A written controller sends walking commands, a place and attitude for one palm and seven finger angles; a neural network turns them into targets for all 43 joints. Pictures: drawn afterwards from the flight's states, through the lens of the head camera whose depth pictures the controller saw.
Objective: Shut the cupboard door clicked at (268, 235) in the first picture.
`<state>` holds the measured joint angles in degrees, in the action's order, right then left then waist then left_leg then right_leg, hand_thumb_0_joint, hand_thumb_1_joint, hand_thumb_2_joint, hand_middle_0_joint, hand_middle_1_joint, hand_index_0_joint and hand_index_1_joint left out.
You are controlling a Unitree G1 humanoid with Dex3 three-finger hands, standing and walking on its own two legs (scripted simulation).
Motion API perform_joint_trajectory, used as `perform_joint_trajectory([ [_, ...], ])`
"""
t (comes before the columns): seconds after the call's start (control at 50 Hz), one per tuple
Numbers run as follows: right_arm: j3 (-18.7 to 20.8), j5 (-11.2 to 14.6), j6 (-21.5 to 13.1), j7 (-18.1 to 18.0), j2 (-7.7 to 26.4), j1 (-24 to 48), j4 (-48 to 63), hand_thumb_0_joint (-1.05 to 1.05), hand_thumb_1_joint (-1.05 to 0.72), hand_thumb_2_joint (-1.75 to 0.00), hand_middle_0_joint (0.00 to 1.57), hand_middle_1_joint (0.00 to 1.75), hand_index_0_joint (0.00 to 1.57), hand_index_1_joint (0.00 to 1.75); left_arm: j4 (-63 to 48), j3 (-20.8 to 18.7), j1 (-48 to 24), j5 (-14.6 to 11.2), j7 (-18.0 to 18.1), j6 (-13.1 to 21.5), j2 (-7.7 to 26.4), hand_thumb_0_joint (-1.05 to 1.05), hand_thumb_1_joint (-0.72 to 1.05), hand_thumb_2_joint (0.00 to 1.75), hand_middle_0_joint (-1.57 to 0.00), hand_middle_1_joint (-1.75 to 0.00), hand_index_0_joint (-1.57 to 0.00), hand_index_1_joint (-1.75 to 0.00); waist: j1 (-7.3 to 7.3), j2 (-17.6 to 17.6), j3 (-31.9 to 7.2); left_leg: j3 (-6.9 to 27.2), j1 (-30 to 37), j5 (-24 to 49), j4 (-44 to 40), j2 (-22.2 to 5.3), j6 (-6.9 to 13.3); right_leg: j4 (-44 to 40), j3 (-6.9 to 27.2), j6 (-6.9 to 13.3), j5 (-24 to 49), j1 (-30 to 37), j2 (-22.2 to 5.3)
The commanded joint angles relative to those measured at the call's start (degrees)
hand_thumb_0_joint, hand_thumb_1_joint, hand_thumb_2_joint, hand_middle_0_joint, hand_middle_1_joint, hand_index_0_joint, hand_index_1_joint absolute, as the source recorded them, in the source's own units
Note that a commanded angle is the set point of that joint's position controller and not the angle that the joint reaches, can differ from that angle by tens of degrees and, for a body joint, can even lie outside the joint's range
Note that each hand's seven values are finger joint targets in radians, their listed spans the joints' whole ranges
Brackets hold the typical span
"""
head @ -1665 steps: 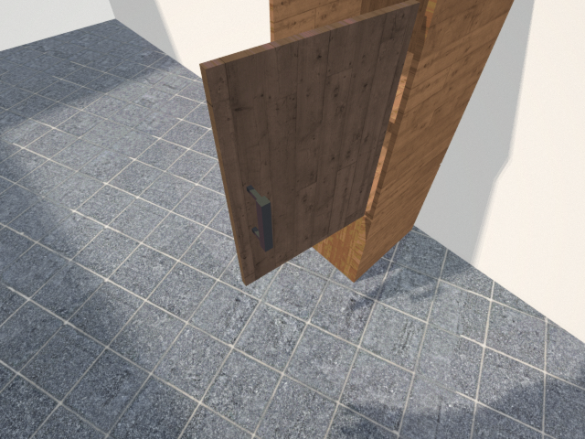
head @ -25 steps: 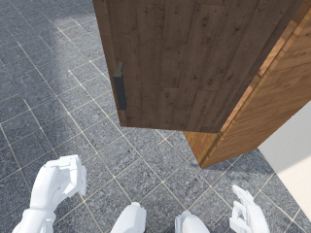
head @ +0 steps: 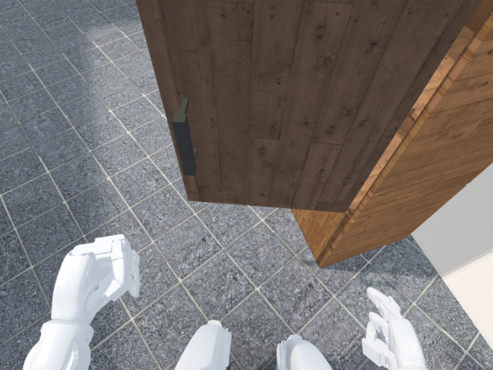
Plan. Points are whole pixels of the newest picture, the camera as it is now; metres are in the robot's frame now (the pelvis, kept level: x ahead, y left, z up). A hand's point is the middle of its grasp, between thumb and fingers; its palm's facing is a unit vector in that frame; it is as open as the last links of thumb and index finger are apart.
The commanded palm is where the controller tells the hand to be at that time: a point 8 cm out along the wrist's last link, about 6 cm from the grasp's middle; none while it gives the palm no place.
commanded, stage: bring the fist close to the handle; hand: left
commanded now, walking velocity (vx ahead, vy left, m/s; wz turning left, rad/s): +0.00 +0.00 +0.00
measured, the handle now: (187, 139) +0.50 +0.16 +0.05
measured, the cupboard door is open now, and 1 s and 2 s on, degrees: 67 67 59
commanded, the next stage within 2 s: push the door shut along its arc in 1.26 s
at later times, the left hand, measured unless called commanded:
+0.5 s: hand (186, 224) +0.33 +0.13 +0.04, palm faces -0.08 -1.00 -0.01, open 3.1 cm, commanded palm +0.32 +0.18 +0.05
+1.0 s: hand (213, 176) +0.41 +0.10 +0.06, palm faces +0.01 -1.00 -0.03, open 3.1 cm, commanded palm +0.38 +0.15 +0.05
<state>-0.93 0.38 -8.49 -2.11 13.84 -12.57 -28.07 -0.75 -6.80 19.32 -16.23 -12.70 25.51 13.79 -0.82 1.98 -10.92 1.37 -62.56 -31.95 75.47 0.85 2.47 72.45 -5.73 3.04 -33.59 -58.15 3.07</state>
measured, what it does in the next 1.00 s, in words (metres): stands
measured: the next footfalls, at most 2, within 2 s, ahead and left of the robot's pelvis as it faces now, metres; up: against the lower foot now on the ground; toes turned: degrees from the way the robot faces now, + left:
none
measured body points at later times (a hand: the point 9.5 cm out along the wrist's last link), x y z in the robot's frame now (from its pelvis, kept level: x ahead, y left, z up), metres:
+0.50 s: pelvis +0.00 +0.01 +0.01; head +0.09 +0.01 +0.45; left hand +0.32 +0.18 +0.05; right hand +0.15 -0.24 -0.09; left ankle +0.04 +0.09 -0.62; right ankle +0.01 -0.10 -0.62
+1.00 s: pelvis +0.00 -0.01 +0.01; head +0.10 -0.01 +0.45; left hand +0.40 +0.15 +0.06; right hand +0.10 -0.26 -0.11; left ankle +0.04 +0.09 -0.62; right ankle +0.01 -0.10 -0.62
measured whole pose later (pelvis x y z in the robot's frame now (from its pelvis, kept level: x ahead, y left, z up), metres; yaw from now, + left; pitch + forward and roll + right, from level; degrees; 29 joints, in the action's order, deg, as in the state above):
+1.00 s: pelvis +0.00 -0.01 +0.01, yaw -1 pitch +21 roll +0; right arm 0.5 -1.2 -0.4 1.5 13.6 -15.6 -35.0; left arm 39.6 -5.3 -23.9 -5.6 2.5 28.6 8.7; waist 3.9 1.4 -10.2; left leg -1.5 -61.0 -29.5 69.5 0.6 1.9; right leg 69.4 -2.7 3.4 -31.6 -58.8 3.1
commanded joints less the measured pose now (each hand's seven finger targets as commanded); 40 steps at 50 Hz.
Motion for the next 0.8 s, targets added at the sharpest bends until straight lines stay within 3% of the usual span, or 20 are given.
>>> perform_joint_trajectory([
  [0.0, 3.09, 0.48, -2.64, -0.26, 8.21, 0.49, 6.66, 0.00, -0.90, -0.90, 0.20, 0.30, 0.20, 0.30, -6.71, -0.24, -10.20, 0.52, -0.40, 3.08, 3.74, 0.00, 0.90, 0.90, -1.30, -1.50, -1.30, -1.50, 2.57, 0.26, -12.52, 3.16, 9.36, 10.70, -9.73, -0.86, -0.71, -11.28, 6.03, -0.72, 9.62, 6.62, -0.89],
  [0.02, 3.14, 0.67, -2.59, -0.17, 8.25, 0.50, 7.05, 0.00, -0.90, -0.90, 0.20, 0.30, 0.20, 0.30, -6.96, 1.85, -10.76, 0.86, -0.82, 2.17, 2.64, 0.00, 0.90, 0.90, -1.30, -1.50, -1.30, -1.50, 2.63, 1.07, -13.14, 3.38, 10.81, 10.85, -10.58, -0.86, -0.70, -11.51, 5.68, -0.72, 10.13, 6.57, -0.90],
  [0.08, 3.18, 0.89, -2.03, -0.15, 8.61, -0.20, 7.74, 0.00, -0.90, -0.90, 0.20, 0.30, 0.20, 0.30, -8.57, 1.11, -11.89, 1.44, -0.43, -0.82, 4.80, 0.00, 0.90, 0.90, -1.30, -1.50, -1.30, -1.50, 1.58, 1.95, -16.82, 3.64, 13.44, 12.69, -12.20, -0.77, -0.60, -11.93, 5.41, -0.63, 12.34, 9.23, -0.87],
  [0.14, 2.99, 0.72, -1.17, -0.14, 7.99, 0.34, 7.28, 0.00, -0.90, -0.90, 0.20, 0.30, 0.20, 0.30, -8.88, -0.59, -17.79, 2.52, 2.52, -1.61, 5.89, 0.00, 0.90, 0.90, -1.30, -1.50, -1.30, -1.50, 1.70, 0.90, -17.13, 3.46, 14.40, 13.31, -12.80, -0.93, -0.68, -11.99, 5.10, -0.87, 13.12, 9.61, -1.01],
  [0.18, 2.84, 0.35, -0.70, -0.03, 7.86, 0.10, 6.76, 0.00, -0.90, -0.90, 0.20, 0.30, 0.20, 0.30, -8.08, -3.08, -19.08, 2.87, 5.20, -1.04, 7.18, 0.00, 0.90, 0.90, -1.30, -1.50, -1.30, -1.50, 0.90, 1.67, -16.81, 3.53, 14.47, 14.21, -13.21, -0.93, -0.94, -11.66, 4.67, -0.51, 13.68, 9.99, -0.81],
  [0.26, 2.75, 0.07, -0.13, 0.89, 7.51, 0.19, 5.61, 0.00, -0.90, -0.90, 0.20, 0.30, 0.20, 0.30, -2.13, 1.77, -22.79, 4.54, 8.60, -0.01, 1.31, 0.00, 0.90, 0.90, -1.30, -1.50, -1.30, -1.50, 2.47, 0.74, -14.41, 3.88, 15.52, 12.84, -14.21, -1.14, -1.27, -11.92, 3.67, -0.73, 12.48, 7.25, -0.99],
  [0.36, 3.04, 0.11, 0.99, 1.29, 8.20, -0.99, 4.83, 0.00, -0.90, -0.90, 0.20, 0.30, 0.20, 0.30, 4.91, 5.68, -28.55, 6.82, 7.96, -0.57, -0.42, 0.00, 0.90, 0.90, -1.30, -1.50, -1.30, -1.50, 3.76, -1.25, -13.79, 3.56, 15.50, 11.63, -14.70, -1.12, -0.98, -13.29, 4.23, -0.88, 12.10, 7.33, -1.37],
  [0.42, 3.30, 0.19, 1.60, 1.14, 8.42, -1.39, 4.31, 0.00, -0.90, -0.90, 0.20, 0.30, 0.20, 0.30, 5.58, 4.78, -34.60, 7.28, 8.54, -0.07, 0.63, 0.00, 0.90, 0.90, -1.30, -1.50, -1.30, -1.50, 3.80, -0.93, -15.82, 3.89, 17.68, 13.19, -15.01, -1.34, -1.16, -13.07, 4.09, -0.77, 13.36, 7.32, -1.47],
  [0.46, 3.24, -0.01, 1.74, 1.25, 8.23, -1.27, 3.80, 0.00, -0.90, -0.90, 0.20, 0.30, 0.20, 0.30, 5.29, 4.59, -39.10, 7.25, 9.87, 0.92, 0.26, 0.00, 0.90, 0.90, -1.30, -1.50, -1.30, -1.50, 3.71, 1.22, -16.85, 4.02, 19.63, 13.98, -15.14, -1.31, -1.43, -12.86, 3.91, -0.68, 13.67, 6.42, -1.54],
  [0.52, 3.15, -0.44, 2.26, 1.35, 8.07, -1.37, 2.36, 0.00, -0.90, -0.90, 0.20, 0.30, 0.20, 0.30, 8.55, 0.88, -43.30, 7.36, 12.52, 2.66, 2.49, 0.00, 0.90, 0.90, -1.30, -1.50, -1.30, -1.50, 3.33, -0.10, -18.40, 3.64, 18.98, 15.00, -14.61, -1.16, -1.56, -12.34, 4.26, -0.75, 14.71, 7.62, -1.47],
  [0.6, 3.39, -0.83, 3.01, 2.17, 8.03, -2.16, 1.24, 0.00, -0.90, -0.90, 0.20, 0.30, 0.20, 0.30, 14.19, 2.67, -45.96, 9.01, 14.12, 3.69, 0.37, 0.00, 0.90, 0.90, -1.30, -1.50, -1.30, -1.50, 3.80, 0.84, -20.15, 3.17, 20.36, 18.06, -14.04, -1.23, -1.71, -11.72, 4.26, -0.85, 17.86, 7.38, -1.54],
  [0.66, 3.80, -0.74, 4.02, 2.62, 8.22, -3.44, 0.34, 0.00, -0.90, -0.90, 0.20, 0.30, 0.20, 0.30, 19.81, 5.61, -49.95, 10.16, 13.77, 2.72, -2.19, 0.00, 0.90, 0.90, -1.30, -1.50, -1.30, -1.50, 5.48, 0.27, -18.73, 3.08, 20.77, 18.39, -14.14, -1.48, -1.68, -12.43, 4.20, -1.08, 18.66, 6.23, -1.52],
  [0.72, 4.07, -0.65, 4.84, 2.67, 8.36, -4.28, 0.38, 0.00, -0.90, -0.90, 0.20, 0.30, 0.20, 0.30, 22.56, 4.99, -51.60, 9.52, 13.14, 2.09, -2.51, 0.00, 0.90, 0.90, -1.30, -1.50, -1.30, -1.50, 5.25, -1.02, -20.50, 2.53, 20.70, 19.75, -14.21, -1.30, -1.44, -13.04, 4.67, -1.23, 20.87, 8.64, -1.48],
  [0.78, 4.05, -0.65, 5.35, 2.40, 8.45, -4.83, -0.02, 0.00, -0.90, -0.90, 0.20, 0.30, 0.20, 0.30, 23.66, 1.11, -56.52, 8.95, 13.83, 3.26, 1.14, 0.00, 0.90, 0.90, -1.30, -1.50, -1.30, -1.50, 5.03, -2.55, -20.95, 2.09, 18.61, 19.38, -13.97, -0.94, -1.20, -13.12, 5.36, -1.22, 21.88, 11.22, -1.37],
])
